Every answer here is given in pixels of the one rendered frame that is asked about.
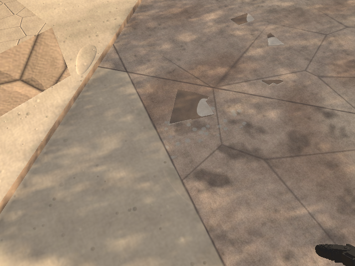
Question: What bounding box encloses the right robot hand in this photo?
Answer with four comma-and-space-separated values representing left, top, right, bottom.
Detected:
315, 244, 355, 266

